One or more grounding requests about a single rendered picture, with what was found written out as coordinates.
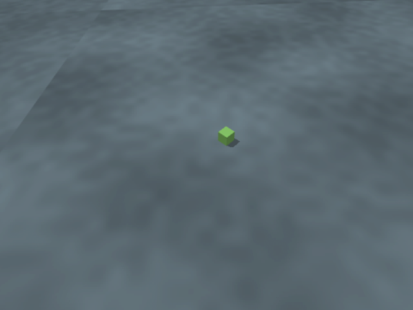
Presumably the cube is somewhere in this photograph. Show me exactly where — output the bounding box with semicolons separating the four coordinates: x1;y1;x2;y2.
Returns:
218;127;235;146

